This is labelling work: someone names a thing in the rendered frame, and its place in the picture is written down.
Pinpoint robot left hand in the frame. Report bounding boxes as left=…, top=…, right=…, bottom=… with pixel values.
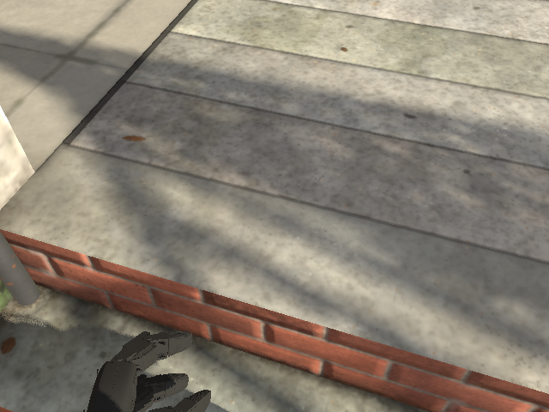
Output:
left=83, top=331, right=211, bottom=412

